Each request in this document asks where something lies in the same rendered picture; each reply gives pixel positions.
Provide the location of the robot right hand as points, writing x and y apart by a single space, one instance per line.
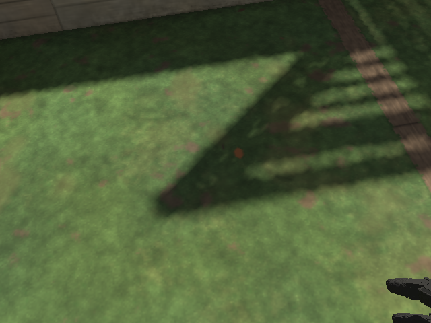
415 289

